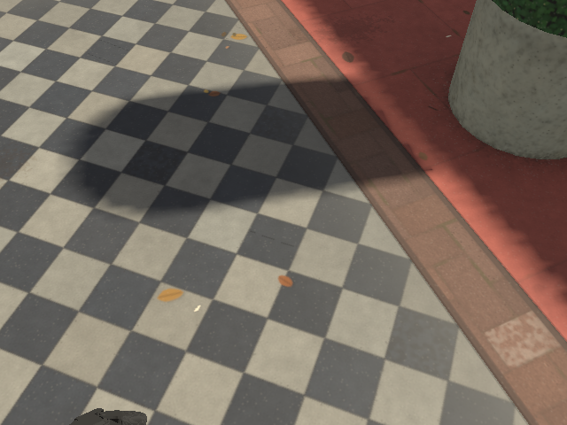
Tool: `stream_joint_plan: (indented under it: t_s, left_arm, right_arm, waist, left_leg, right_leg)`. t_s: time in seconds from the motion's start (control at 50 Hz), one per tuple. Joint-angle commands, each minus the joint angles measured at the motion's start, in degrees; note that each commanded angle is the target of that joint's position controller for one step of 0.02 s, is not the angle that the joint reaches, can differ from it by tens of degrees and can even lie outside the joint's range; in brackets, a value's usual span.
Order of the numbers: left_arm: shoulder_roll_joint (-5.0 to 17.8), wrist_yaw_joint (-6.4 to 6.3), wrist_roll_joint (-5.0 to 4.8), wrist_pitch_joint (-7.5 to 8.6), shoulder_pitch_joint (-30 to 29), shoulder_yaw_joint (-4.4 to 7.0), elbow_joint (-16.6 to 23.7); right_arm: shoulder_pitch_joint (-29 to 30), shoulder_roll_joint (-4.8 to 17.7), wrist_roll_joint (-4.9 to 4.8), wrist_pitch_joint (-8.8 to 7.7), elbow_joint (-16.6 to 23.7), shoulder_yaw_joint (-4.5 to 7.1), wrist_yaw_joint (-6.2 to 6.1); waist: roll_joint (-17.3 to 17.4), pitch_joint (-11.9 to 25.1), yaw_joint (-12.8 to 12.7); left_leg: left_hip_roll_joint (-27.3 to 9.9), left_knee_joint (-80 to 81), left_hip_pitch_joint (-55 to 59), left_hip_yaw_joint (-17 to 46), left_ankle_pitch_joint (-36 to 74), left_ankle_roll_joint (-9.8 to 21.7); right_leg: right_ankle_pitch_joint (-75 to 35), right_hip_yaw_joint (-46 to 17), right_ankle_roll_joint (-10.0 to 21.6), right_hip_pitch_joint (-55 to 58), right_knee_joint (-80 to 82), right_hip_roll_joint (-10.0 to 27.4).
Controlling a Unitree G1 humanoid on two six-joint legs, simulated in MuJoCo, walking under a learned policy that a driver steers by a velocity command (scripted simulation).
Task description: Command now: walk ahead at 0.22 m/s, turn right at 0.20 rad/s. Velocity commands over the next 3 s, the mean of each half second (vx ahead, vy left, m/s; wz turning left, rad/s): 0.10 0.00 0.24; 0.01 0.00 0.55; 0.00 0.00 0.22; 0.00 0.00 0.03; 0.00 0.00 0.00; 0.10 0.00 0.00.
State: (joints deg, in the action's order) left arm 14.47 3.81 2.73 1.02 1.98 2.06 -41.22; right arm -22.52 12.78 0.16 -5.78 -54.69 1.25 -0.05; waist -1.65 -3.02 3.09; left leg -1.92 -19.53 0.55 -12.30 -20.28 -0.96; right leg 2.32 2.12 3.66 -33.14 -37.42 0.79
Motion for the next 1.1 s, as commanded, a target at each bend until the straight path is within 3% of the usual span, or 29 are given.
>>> stream_joint_plan:
  t_s: [0.02, 0.04, 0.06, 0.08, 0.1, 0.12, 0.14, 0.16, 0.18, 0.22, 0.34, 0.44, 0.5, 0.52, 0.54, 0.56, 0.58, 0.6, 0.62, 0.64, 0.7, 0.86, 0.94, 0.98, 1.0, 1.02, 1.04, 1.06, 1.1]
  left_arm:
    - [3.1, -1.16, 0.86, 1.42, 12.5, 0.88, -2.2]
    - [4.7, -1.82, 1.82, 2.31, 17.8, 1.27, -5.0]
    - [8.9, -2.56, 2.93, 2.97, 22.2, 1.92, -6.0]
    - [11.6, -3.22, 0.51, 2.76, 21.6, 2.53, -4.3]
    - [9.8, -3.77, -2.09, 2.07, 19.4, 2.46, -3.7]
    - [7.3, -4.25, -2.13, 1.94, 13.4, 1.36, -3.8]
    - [4.0, -4.68, -2.14, 1.9, 9.7, 0.34, -3.6]
    - [3.2, -5.24, -2.21, 1.9, 8.3, 0.02, -3.9]
    - [3.4, -5.57, -1.97, 1.77, 8.2, 0.13, -4.1]
    - [4.0, -5.62, -1.54, 1.95, 8.1, 0.52, -4.0]
    - [4.5, -6.52, -1.69, 0.78, 10.1, 1.35, -5.5]
    - [6.7, -6.51, -1.39, -0.43, 10.4, 2.25, -6.0]
    - [8.3, -6.6, -1.77, -1.33, 9.3, 2.98, -6.1]
    - [7.5, -6.38, -1.38, -1.85, 11.3, 3.09, -6.8]
    - [4.0, -5.91, -1.07, -2.5, 13.9, 2.59, -6.3]
    - [3.8, -6.82, -1.99, -3.1, 8.0, 2.3, -2.8]
    - [4.7, -6.72, -1.58, -3.61, 6.2, 2.34, -2.8]
    - [4.4, -6.23, -1.92, -3.63, 7.6, 2.44, -3.6]
    - [4.5, -5.87, -2.26, -3.21, 9.2, 2.64, -4.6]
    - [5.8, -5.52, -1.38, -2.91, 10.0, 3.02, -5.2]
    - [5.2, -4.79, -1.25, -2.76, 9.4, 2.87, -4.3]
    - [4.8, -5.52, -2.08, -2.82, 5.5, 1.8, -0.3]
    - [5.5, -5.83, -2.73, -2.12, 7.6, 1.57, 1.0]
    - [5.2, -6.16, -2.84, -1.53, 11.4, 1.4, 0.7]
    - [5.8, -6.57, -2.38, -1.05, 14.0, 1.55, 0.1]
    - [10.2, -7.13, -1.34, -0.73, 14.0, 2.31, 0.6]
    - [15.6, -6.86, -1.4, -1.1, 9.1, 3.11, 2.8]
    - [13.5, -6.35, -1.03, -1.36, 10.9, 3.08, 2.4]
    - [7.1, -5.6, -1.7, -1.2, 5.2, 1.25, 3.1]
  right_arm:
    - [0.5, 10.3, -0.14, 0.71, 1.8, 1.87, -0.38]
    - [-0.3, 10.1, -0.85, 1.15, 1.7, 1.79, -0.11]
    - [-4.9, 5.2, -1.01, 1.2, 3.2, 0.54, 0.11]
    - [-13.9, 1.5, -3.24, 2.31, 1.9, -0.54, -0.19]
    - [-8.8, 6.9, -2.03, 3.75, 1.1, 1.25, -0.95]
    - [-3.3, 5.9, -1.61, 4.03, 3.1, 1.11, -0.85]
    - [-0.4, 4.8, -0.55, 4.2, 3.6, 0.99, -0.92]
    - [-0.3, 4.6, 0.52, 4.95, 3.2, 1.23, -0.84]
    - [-3.0, 4.1, 1.39, 5.97, 2.1, 1.39, -0.58]
    - [-4.7, 3.0, 0.99, 7.06, 1.8, 1.72, -0.16]
    - [3.1, 3.0, 1.25, 8.9, 6.1, 2.32, -0.08]
    - [5.5, 3.4, 0.99, 8.57, 9.3, 2.26, -0.28]
    - [2.2, 3.1, 0.67, 7.73, 9.5, 2.29, 0.16]
    - [1.4, 4.5, 0.92, 7.16, 9.3, 2.61, 0.16]
    - [2.1, 9.2, 1.68, 6.58, 10.4, 3.54, -0.25]
    - [1.3, 15.0, 0.98, 6.87, 10.8, 5.15, -0.81]
    - [-0.5, 13.0, 1.2, 6.79, 9.8, 4.94, -1.56]
    - [2.2, 11.0, 0.6, 6.68, 10.1, 4.34, -1.85]
    - [5.9, 11.3, 0.57, 7.07, 11.2, 4.45, -1.49]
    - [8.5, 10.7, 0.1, 7.04, 12.6, 4.35, -1.31]
    - [7.5, 10.0, 0.05, 6.83, 13.4, 4.49, -0.45]
    - [4.6, 12.6, 0.8, 7.61, 14.0, 5.65, -0.48]
    - [8.0, 13.5, 0.97, 8.07, 15.4, 6.04, 0.25]
    - [11.3, 13.4, 0.47, 8.29, 16.1, 6.07, 0.46]
    - [12.8, 12.4, -0.05, 8.27, 16.6, 5.72, 0.3]
    - [10.7, 8.6, -0.15, 8.02, 17.1, 4.7, 0.19]
    - [6.4, 6.7, 0.15, 7.82, 17.4, 4.31, -0.26]
    - [7.1, 11.2, 1.8, 8.06, 16.3, 5.24, -0.53]
    - [7.0, 11.2, 1.26, 8.53, 14.3, 5.56, 0.07]
  waist:
    - [8.3, 4.5, -7.1]
    - [4.2, 7.1, -9.1]
    - [-5.5, 15.3, -8.3]
    - [-12.4, 28.6, -6.2]
    - [-1.5, 26.8, -7.6]
    - [-3.0, 17.2, -5.3]
    - [-0.7, 10.6, -3.7]
    - [-2.4, 7.3, -2.3]
    - [-3.5, 7.0, -1.4]
    - [-2.5, 8.2, -0.4]
    - [-5.5, 5.2, -2.0]
    - [-4.3, 6.2, -2.4]
    - [-2.4, 6.5, -0.3]
    - [2.1, 4.9, -0.6]
    - [14.9, 3.5, -2.3]
    - [20.9, -2.6, -0.1]
    - [12.6, -2.9, -0.6]
    - [9.6, -1.9, -2.6]
    - [8.6, -1.0, -4.4]
    - [8.6, 1.2, -4.8]
    - [5.6, 6.7, -3.9]
    - [8.8, 5.5, -0.7]
    - [9.8, 6.3, -1.7]
    - [9.3, 6.4, -4.4]
    - [7.8, 6.6, -5.9]
    - [-1.8, 6.7, -4.2]
    - [-12.6, 5.7, -1.3]
    - [-8.7, 6.2, -3.1]
    - [-3.3, 2.2, -0.3]
  left_leg:
    - [-10.6, -10.0, -5.2, 4.1, 54.5, 5.0]
    - [-8.2, -18.9, -8.4, 3.4, 46.7, 4.6]
    - [-5.2, -34.2, -19.4, 3.2, 13.5, 3.1]
    - [2.7, -52.1, -26.4, 9.3, -20.9, 2.4]
    - [1.1, -52.8, -24.9, 16.8, -16.8, 2.9]
    - [-0.5, -50.7, -27.3, 15.9, -14.0, 3.1]
    - [-1.9, -45.9, -27.4, 15.2, -9.5, 2.9]
    - [-2.5, -43.1, -25.1, 14.7, -6.2, 2.5]
    - [-1.6, -43.6, -21.4, 13.0, -3.9, 2.0]
    - [-0.6, -43.6, -20.1, 12.1, -2.7, 1.6]
    - [-1.1, -32.6, -22.8, 10.4, -0.6, 1.1]
    - [-1.0, -25.4, -20.4, 9.4, -4.6, 2.5]
    - [0.8, -11.9, -12.9, 7.7, 0.6, 4.8]
    - [0.0, -3.2, -11.1, 11.7, 4.0, 5.7]
    - [-12.2, 5.5, -9.8, 28.9, 8.8, 8.2]
    - [-20.6, 8.0, -14.3, 42.8, 19.9, 15.5]
    - [-18.3, 6.3, -14.0, 37.9, 24.5, 16.9]
    - [-14.4, 4.9, -13.4, 32.9, 24.3, 15.5]
    - [-11.0, 4.1, -12.6, 29.6, 24.6, 13.7]
    - [-9.4, 3.0, -10.2, 28.0, 28.8, 13.3]
    - [-8.9, 0.1, -5.7, 27.2, 37.3, 14.6]
    - [-8.3, -1.4, -5.8, 34.5, 29.4, 15.6]
    - [-7.0, -3.2, -9.4, 38.6, 32.2, 13.7]
    - [-4.6, -5.0, -12.8, 39.3, 29.4, 10.6]
    - [-2.3, -7.2, -16.4, 37.8, 22.8, 7.7]
    - [3.0, -15.5, -22.4, 31.7, 8.2, 4.2]
    - [13.6, -24.9, -31.1, 20.3, -12.8, 2.0]
    - [9.3, -36.4, -29.0, 20.2, -14.7, 1.5]
    - [8.1, -42.1, -26.5, 21.3, -7.0, 1.0]
  right_leg:
    - [0.1, 1.2, 2.4, 19.8, 9.0, -4.0]
    - [-9.3, 1.1, 2.6, 28.5, 14.0, -2.5]
    - [-42.1, -10.8, 4.9, 44.3, 6.9, 13.1]
    - [-61.4, -27.5, 15.7, 53.3, 6.4, 28.2]
    - [-52.0, -22.0, 14.6, 44.0, 9.5, 23.8]
    - [-41.8, -16.5, 12.4, 35.9, 13.8, 21.2]
    - [-34.1, -12.9, 9.8, 29.1, 17.5, 18.3]
    - [-30.5, -9.4, 8.0, 24.1, 19.7, 16.1]
    - [-28.9, -6.4, 7.5, 20.2, 20.7, 14.6]
    - [-24.8, -3.8, 8.4, 18.8, 21.7, 14.4]
    - [3.6, -1.7, 9.1, 17.6, 24.9, 15.2]
    - [6.6, -2.3, 9.5, 19.5, 22.8, 18.8]
    - [5.4, 1.3, 5.2, 17.8, 16.8, 17.6]
    - [8.6, 4.4, 1.5, 15.6, 10.9, 15.2]
    - [20.8, 9.8, -3.3, 8.2, -3.3, 8.4]
    - [33.3, 6.7, -5.7, -2.3, -9.8, -1.7]
    - [30.4, 0.4, -5.8, -1.7, -17.0, 0.2]
    - [25.4, -1.6, -5.7, -1.9, -18.3, 0.4]
    - [21.4, -3.1, -5.3, -1.1, -18.9, 0.5]
    - [18.6, -3.0, -5.0, -1.4, -20.7, -0.1]
    - [18.4, -3.3, -5.7, -0.7, -24.1, -0.6]
    - [21.2, -4.4, -6.0, 2.9, -10.0, -1.8]
    - [21.7, -4.4, -4.6, 11.0, -2.1, -3.7]
    - [16.5, -4.1, -3.8, 18.9, 8.9, -4.4]
    - [10.6, -5.0, -3.2, 25.0, 17.5, -2.4]
    - [13.3, -16.0, -0.7, 29.5, 24.2, 9.1]
    - [2.0, -30.8, 5.8, 29.6, 25.3, 21.5]
    - [-1.1, -30.8, 11.0, 24.5, 23.6, 23.1]
    - [-1.4, -19.3, 8.4, 19.7, 22.8, 14.6]
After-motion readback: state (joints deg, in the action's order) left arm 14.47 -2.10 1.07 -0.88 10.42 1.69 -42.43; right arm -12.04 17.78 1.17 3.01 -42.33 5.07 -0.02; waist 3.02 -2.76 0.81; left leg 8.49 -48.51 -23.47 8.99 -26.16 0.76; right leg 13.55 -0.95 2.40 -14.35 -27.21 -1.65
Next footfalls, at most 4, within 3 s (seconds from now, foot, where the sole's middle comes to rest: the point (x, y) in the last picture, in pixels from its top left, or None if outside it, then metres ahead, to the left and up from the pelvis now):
0.04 right None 0.19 -0.09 -0.77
0.52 left None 0.09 0.09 -0.77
1.02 right None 0.17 -0.08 -0.77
1.38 left None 0.02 0.07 -0.77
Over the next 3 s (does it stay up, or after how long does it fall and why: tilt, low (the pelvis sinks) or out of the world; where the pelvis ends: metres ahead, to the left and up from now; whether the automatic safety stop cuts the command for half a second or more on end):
stays up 0.12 -0.01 0.00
